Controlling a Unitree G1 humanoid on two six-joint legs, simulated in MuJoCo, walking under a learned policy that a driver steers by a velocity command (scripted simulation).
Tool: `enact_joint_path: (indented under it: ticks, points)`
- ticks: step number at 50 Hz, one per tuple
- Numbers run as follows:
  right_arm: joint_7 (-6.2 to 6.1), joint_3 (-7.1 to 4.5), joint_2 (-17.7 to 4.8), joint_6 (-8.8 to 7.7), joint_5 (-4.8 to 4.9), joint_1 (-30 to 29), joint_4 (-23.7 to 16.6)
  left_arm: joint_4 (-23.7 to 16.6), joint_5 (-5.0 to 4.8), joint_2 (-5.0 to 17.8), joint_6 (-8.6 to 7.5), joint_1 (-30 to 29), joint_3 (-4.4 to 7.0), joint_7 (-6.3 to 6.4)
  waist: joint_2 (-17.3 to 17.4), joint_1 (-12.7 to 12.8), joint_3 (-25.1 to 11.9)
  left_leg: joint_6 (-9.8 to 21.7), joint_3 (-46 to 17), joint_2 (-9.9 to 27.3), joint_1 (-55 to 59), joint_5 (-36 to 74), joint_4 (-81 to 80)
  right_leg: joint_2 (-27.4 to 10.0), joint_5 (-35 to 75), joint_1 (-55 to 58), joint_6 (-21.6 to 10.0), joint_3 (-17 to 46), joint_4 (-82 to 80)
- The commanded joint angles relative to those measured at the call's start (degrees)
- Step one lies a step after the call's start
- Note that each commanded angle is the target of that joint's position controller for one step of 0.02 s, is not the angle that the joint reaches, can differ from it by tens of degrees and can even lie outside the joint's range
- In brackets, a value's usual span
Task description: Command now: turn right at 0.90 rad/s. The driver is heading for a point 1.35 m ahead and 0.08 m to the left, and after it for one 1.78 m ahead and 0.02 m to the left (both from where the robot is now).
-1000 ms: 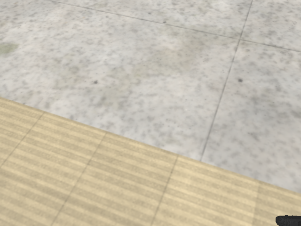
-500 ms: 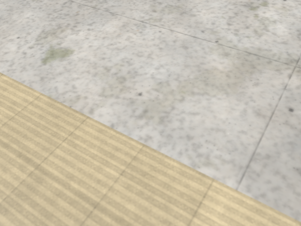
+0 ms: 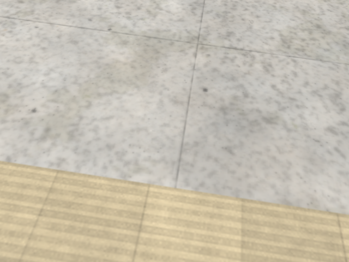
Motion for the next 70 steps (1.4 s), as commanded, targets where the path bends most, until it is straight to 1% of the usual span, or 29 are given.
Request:
enact_joint_path:
  ticks: [1,11,13,14,15,16,17,18,20,27,34,38,40,42,43,44,45,47,50,54,58,60,62,63,64,65,66,68,70]
  points:
    - [-0.11,-1.91,-6.30,-1.26,-0.11,-0.73,-4.95,-4.34,-0.57,4.26,0.34,-2.29,0.73,-1.47,11.09,-1.36,-2.41,7.64,-6.59,13.77,8.10,16.01,-6.13,-2.98,1.99,-6.46,2.14,-2.48,1.71]
    - [1.98,-4.44,-10.29,-1.43,0.02,3.33,-2.06,-8.56,-0.94,0.87,0.64,-7.76,-0.96,-2.20,14.72,-3.06,-4.62,5.78,2.91,18.54,6.21,27.71,3.16,-3.18,-5.20,10.01,-2.20,-9.35,-24.35]
    - [2.06,-4.91,-11.48,-1.07,0.28,3.85,-1.29,-8.09,0.11,1.63,0.17,-4.52,-0.85,-2.11,14.10,-1.49,-6.53,3.88,2.37,19.42,0.38,-0.08,2.88,-1.47,-4.93,19.03,-5.06,-10.71,-33.02]
    - [2.09,-4.59,-10.52,-0.81,0.08,2.73,-1.30,-5.48,0.50,3.03,-0.37,2.06,-0.28,-2.15,9.63,1.46,-7.05,2.44,3.69,18.13,-8.86,-15.66,6.63,-0.23,-4.99,30.34,-6.88,-10.32,-37.63]
    - [2.65,-3.23,-6.16,-0.48,-0.61,2.47,-1.91,-1.96,0.68,7.62,-1.21,12.59,1.30,-1.62,-6.66,5.96,-8.63,-0.20,9.53,12.46,-22.53,-27.29,24.09,-8.67,-18.08,43.19,-10.30,4.60,-45.05]
    - [3.62,-2.03,-3.39,-0.65,-1.50,-6.34,-8.06,-3.97,-0.45,14.80,-2.05,16.11,2.60,-0.67,-21.29,10.61,-4.85,-3.62,6.79,2.08,-44.42,-29.38,40.01,-24.98,-42.58,45.40,-18.19,37.56,-57.66]
    - [4.33,-3.07,-6.94,-1.22,-2.38,-13.97,-9.51,-4.32,-1.11,10.13,-2.14,12.77,1.33,0.56,-9.09,11.12,2.24,-3.29,-3.74,6.13,-47.79,-18.38,43.32,-25.95,-38.71,37.59,-20.05,36.91,-60.45]
    - [5.30,-3.55,-7.97,-2.09,-0.89,-12.15,-8.55,-4.30,-0.90,7.94,-2.32,8.92,0.12,1.46,-8.36,7.23,3.03,-3.42,-4.43,7.03,-44.93,-10.53,42.80,-23.92,-32.42,33.58,-19.36,31.58,-59.88]
    - [6.19,-3.74,-8.62,-3.23,-1.19,-2.44,-2.96,-4.57,-0.51,5.57,-4.07,4.12,-1.00,1.77,-4.24,1.31,0.86,-4.57,-4.09,7.93,-35.89,-1.88,39.20,-17.51,-19.01,30.33,-15.77,21.02,-59.99]
    - [6.78,-3.64,-6.47,-1.12,1.57,-5.09,0.45,-0.11,0.63,5.29,-8.49,11.34,-1.64,1.19,-0.45,2.61,5.94,-3.46,-9.71,3.17,-43.50,7.82,40.60,-15.95,-4.47,33.13,-11.75,3.86,-64.40]
    - [8.12,-2.39,-4.73,-1.48,0.31,-11.58,-0.76,4.47,0.63,3.08,-10.42,13.45,-2.91,2.39,0.95,3.12,9.12,0.88,-2.18,4.18,-42.38,13.16,30.17,-15.54,12.74,37.72,-8.70,-9.48,-67.18]
    - [8.14,-0.88,-3.67,-0.93,0.75,-12.52,-2.43,7.11,1.39,5.19,-9.94,14.58,-2.96,3.61,-1.82,1.33,5.39,6.26,8.62,-0.89,-28.88,6.41,21.96,-16.36,71.00,42.76,-5.78,-16.70,-56.61]
    - [7.36,-1.94,-6.79,-0.90,1.02,-0.70,0.15,7.13,2.46,8.92,-8.27,13.01,-1.92,4.83,-5.63,-5.72,-3.06,8.95,9.11,-5.40,-16.43,-1.48,21.44,-18.58,94.35,45.72,-5.29,-16.84,-37.16]
    - [5.67,-5.51,-13.48,-1.84,0.16,20.72,6.38,5.31,1.94,10.89,-7.72,9.39,-1.17,4.51,-2.48,-15.89,-13.16,12.60,-0.73,-6.14,14.57,-8.97,13.55,-16.18,77.28,27.54,-6.79,-15.89,-2.32]
    - [4.49,-7.82,-19.84,-0.60,0.53,16.76,6.36,0.84,0.43,1.46,-9.37,7.68,-3.30,2.68,18.93,-8.90,-13.32,20.00,-32.32,9.96,33.14,-21.28,4.58,-1.25,6.62,-4.20,-2.58,-13.38,23.54]
    - [4.62,-8.13,-20.68,-0.58,1.28,14.68,4.43,-3.08,0.48,3.85,-11.15,3.22,-3.76,2.18,11.11,-9.54,-19.35,25.63,-54.45,14.91,36.56,-21.24,-4.86,1.12,0.86,-15.28,-3.32,0.77,31.82]
    - [3.90,-7.89,-18.87,-0.96,1.13,15.32,5.57,-4.72,0.51,4.33,-12.11,-1.93,-3.99,2.05,4.39,-9.71,-13.20,23.00,-50.57,15.06,32.21,-16.09,-7.58,-2.95,3.71,-18.57,-3.89,3.90,29.25]
    - [3.09,-6.29,-12.58,-2.05,0.88,13.17,7.92,-5.12,1.26,2.30,-11.98,-1.10,-5.11,2.04,-3.14,-2.73,-2.58,17.87,-39.10,10.91,12.95,-7.94,-9.29,-8.35,3.70,-12.37,-4.13,3.32,15.64]
    - [3.16,-4.66,-9.97,-4.01,1.45,8.58,6.76,-4.71,3.62,1.34,-7.71,1.99,-5.75,1.66,-0.59,2.42,2.30,16.94,-28.71,4.14,-3.17,-4.56,-11.39,-10.72,-0.85,-7.36,-1.84,1.31,7.99]
    - [3.47,-4.96,-11.15,-5.24,1.81,8.86,6.74,-10.57,2.20,0.22,-7.13,-11.89,-6.90,0.49,2.80,-0.76,6.89,14.37,-23.67,-0.78,-13.37,6.66,-15.62,-10.08,16.01,-1.49,0.30,-3.26,-15.41]
    - [3.63,-5.99,-13.54,-5.30,2.55,12.34,8.30,-11.10,0.76,0.67,-7.70,-15.95,-6.91,0.45,6.05,-4.84,2.09,10.48,-24.78,0.89,-2.72,27.44,-11.76,-5.58,27.76,6.70,-1.65,-3.99,-30.32]
    - [3.09,-6.44,-14.89,-5.24,2.38,11.27,8.23,-10.22,0.78,2.73,-8.01,-13.04,-6.12,1.17,6.15,-3.26,-1.08,8.14,-25.47,1.09,3.37,38.51,-5.05,-3.20,24.42,13.26,-2.59,-3.09,-35.86]
    - [3.22,-7.12,-18.41,-5.39,1.35,7.82,7.72,-6.38,-0.09,8.05,-8.43,2.71,-3.54,2.81,6.66,5.80,-10.93,5.61,-25.77,0.96,4.15,47.81,15.20,-1.90,14.79,31.00,-3.36,-2.41,-35.10]
    - [3.44,-6.55,-16.07,-6.09,0.75,4.58,7.00,-3.35,0.28,10.98,-8.56,15.83,-1.92,4.14,5.73,12.47,-16.77,4.85,-23.81,-1.16,-3.74,40.78,30.57,-6.46,7.63,45.78,-4.20,0.29,-32.33]
    - [3.36,-3.89,-5.46,-6.57,1.21,5.51,5.08,-1.84,2.84,14.32,-8.81,23.73,-0.74,5.10,-8.76,12.16,-22.68,4.88,-18.10,-6.45,-18.27,-4.52,51.77,-22.49,-14.87,59.05,-6.28,18.79,-35.99]
    - [3.52,-2.47,-4.32,-6.23,3.83,11.67,1.57,-2.86,3.39,16.99,-8.56,16.22,0.05,4.14,-23.89,4.14,-28.21,4.21,-13.69,-7.49,-29.18,-15.04,61.78,-32.35,-23.27,59.95,-11.12,51.28,-50.25]
    - [2.98,-2.88,-9.12,-5.11,1.79,6.94,3.97,-4.35,2.63,10.00,-8.18,8.46,-0.59,3.71,-11.40,4.52,-18.72,4.76,-12.12,-2.00,-32.57,-7.37,62.39,-28.39,-30.86,51.22,-11.40,44.75,-51.54]
    - [4.44,-3.18,-9.92,-3.71,0.09,0.29,3.77,-2.34,2.18,3.82,-7.91,6.32,-2.03,3.24,0.96,4.21,-7.71,3.88,-9.77,2.37,-31.40,-2.28,57.66,-24.00,-11.99,37.61,-10.12,25.75,-50.46]
    - [6.22,-2.11,-5.90,-2.52,-0.79,-1.85,1.60,2.35,1.81,1.27,-8.90,10.07,-2.92,3.02,-1.29,2.15,-2.53,3.44,-10.48,4.53,-30.91,-2.76,55.29,-20.92,-1.52,30.02,-9.64,15.91,-52.27]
